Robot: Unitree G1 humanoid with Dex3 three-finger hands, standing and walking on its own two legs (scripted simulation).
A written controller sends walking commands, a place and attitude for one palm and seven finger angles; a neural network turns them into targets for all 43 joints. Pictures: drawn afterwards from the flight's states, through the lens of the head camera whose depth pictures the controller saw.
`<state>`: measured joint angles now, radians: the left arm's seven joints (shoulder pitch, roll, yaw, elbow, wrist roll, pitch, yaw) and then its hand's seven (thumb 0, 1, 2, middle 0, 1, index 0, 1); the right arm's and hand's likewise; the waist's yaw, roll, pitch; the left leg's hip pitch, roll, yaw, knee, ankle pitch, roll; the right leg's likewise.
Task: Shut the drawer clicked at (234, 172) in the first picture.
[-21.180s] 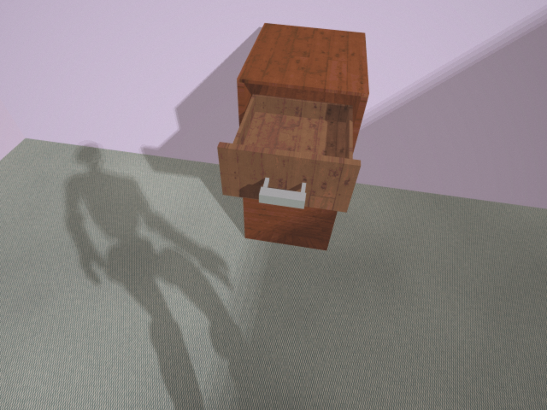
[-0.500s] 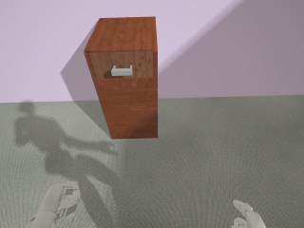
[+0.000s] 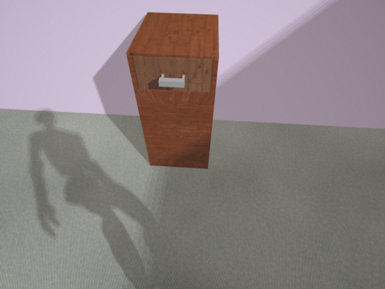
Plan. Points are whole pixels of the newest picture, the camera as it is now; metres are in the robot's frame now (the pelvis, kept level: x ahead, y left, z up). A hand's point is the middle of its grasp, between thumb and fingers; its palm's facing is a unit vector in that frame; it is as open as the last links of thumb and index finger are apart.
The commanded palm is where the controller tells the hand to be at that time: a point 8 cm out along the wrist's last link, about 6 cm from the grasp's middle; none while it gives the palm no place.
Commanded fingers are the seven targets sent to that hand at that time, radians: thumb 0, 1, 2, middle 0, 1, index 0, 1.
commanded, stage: let the arm hang, fingers relaxed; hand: left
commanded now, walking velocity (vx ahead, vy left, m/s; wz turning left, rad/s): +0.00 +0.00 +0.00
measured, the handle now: (172, 79) +0.91 +0.15 -0.09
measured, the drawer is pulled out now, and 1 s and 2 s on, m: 0.00 0.00 0.00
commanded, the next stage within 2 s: look to check the result in 0.42 s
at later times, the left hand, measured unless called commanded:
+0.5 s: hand out of the picture +0.04 +0.17 -0.19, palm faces +0.05 -0.99 -0.15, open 7.3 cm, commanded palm none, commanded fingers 0.00 0.90 0.90 -0.20 -0.30 -0.20 -0.30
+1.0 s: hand out of the picture +0.03 +0.13 -0.17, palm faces +0.06 -0.98 -0.18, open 7.4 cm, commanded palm none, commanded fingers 0.00 0.90 0.90 -0.20 -0.30 -0.20 -0.30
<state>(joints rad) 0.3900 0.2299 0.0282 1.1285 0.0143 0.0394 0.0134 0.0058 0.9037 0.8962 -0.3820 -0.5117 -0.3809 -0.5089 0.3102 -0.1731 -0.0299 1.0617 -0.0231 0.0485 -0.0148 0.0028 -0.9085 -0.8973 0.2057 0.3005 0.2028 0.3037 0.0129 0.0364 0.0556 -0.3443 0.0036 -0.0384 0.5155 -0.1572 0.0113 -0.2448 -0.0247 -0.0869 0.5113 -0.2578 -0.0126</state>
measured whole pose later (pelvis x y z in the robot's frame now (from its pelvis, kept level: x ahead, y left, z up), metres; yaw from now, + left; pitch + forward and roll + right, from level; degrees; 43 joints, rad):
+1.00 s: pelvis +0.04 -0.03 +0.01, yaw +1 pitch -1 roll +0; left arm 0.28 0.12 0.01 1.15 0.00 -0.01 0.03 0.00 0.90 0.90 -0.20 -0.30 -0.20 -0.30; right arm 0.22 -0.16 -0.02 1.12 -0.02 0.01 -0.04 0.00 -0.92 -0.90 0.20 0.30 0.20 0.30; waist 0.00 0.02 0.05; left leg -0.22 0.02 -0.03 0.42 -0.18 -0.02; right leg -0.14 0.04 -0.02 0.42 -0.26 -0.04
